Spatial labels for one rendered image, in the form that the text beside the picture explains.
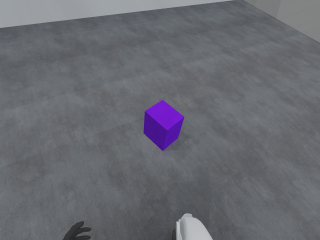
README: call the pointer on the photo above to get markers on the robot left hand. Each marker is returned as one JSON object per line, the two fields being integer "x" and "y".
{"x": 75, "y": 230}

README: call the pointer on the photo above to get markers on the carton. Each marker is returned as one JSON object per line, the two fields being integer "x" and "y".
{"x": 162, "y": 124}

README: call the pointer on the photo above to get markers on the robot right shin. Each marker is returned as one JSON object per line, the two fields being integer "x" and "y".
{"x": 186, "y": 215}

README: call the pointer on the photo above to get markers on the robot right thigh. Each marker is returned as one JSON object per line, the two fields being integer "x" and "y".
{"x": 190, "y": 228}

